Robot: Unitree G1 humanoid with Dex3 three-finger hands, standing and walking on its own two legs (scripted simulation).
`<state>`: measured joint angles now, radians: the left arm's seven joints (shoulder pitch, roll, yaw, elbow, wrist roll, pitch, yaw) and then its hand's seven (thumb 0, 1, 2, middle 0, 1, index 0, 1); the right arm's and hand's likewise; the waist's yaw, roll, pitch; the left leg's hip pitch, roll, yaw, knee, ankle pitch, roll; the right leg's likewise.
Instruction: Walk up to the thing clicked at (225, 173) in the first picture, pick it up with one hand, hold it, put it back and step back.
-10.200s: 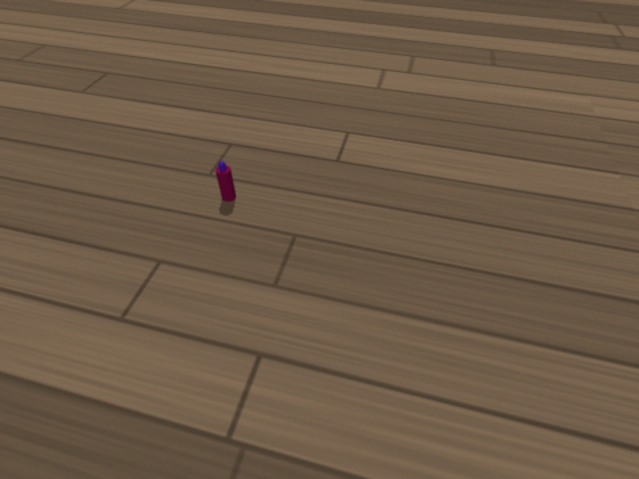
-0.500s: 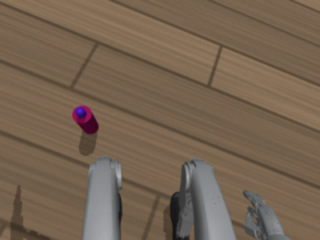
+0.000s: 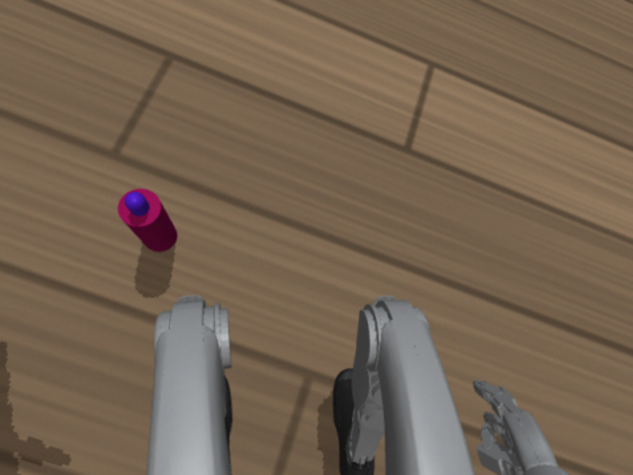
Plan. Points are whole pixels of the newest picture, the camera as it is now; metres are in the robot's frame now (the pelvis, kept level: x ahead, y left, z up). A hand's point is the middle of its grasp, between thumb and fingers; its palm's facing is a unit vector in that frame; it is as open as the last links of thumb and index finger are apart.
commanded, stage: go down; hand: left
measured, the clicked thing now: (148, 219) +0.48 +0.28 -0.30
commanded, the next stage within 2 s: approach in 0.30 s
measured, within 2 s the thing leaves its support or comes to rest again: neither
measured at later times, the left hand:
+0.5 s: hand out of the picture +0.39 +0.44 +0.00, palm faces +0.23 -0.97 -0.08, open 17.5 cm
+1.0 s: hand (63, 226) +0.43 +0.36 -0.20, palm faces +0.19 -0.98 +0.02, open 17.7 cm
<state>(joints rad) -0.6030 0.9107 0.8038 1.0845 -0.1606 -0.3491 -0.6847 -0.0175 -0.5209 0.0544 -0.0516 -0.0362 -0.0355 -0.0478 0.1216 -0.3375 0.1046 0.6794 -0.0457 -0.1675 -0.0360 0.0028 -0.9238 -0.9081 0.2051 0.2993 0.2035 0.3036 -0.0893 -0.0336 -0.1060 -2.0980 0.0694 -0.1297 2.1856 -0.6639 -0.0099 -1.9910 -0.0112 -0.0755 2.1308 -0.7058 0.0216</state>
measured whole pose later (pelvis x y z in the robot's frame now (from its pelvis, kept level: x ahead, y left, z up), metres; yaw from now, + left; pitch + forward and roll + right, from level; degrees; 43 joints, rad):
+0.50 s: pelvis +0.00 +0.00 -0.02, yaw -1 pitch +31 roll -8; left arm -0.66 1.00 0.84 1.14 -0.18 -0.36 -0.73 -0.02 -0.54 0.05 -0.06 -0.05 -0.04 -0.07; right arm 0.11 -0.36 0.15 0.66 -0.06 -0.16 -0.03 0.00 -0.92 -0.91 0.20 0.30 0.20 0.30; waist -0.11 -0.05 -0.07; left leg -2.16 0.07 -0.16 2.26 -0.67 -0.01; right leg -2.04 -0.01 -0.09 2.20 -0.71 0.02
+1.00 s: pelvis -0.01 +0.01 -0.09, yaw -6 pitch +22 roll -12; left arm -0.66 0.97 0.81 1.34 -0.18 -0.73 -0.59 -0.02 -0.61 0.03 -0.08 -0.09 -0.06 -0.10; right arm -0.05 -0.37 0.33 0.61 -0.22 -0.09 0.03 0.00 -0.92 -0.90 0.21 0.30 0.20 0.30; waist -0.20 -0.19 0.16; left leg -2.25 0.07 -0.28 2.53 -0.69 -0.02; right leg -2.10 0.04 -0.16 2.39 -0.69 0.04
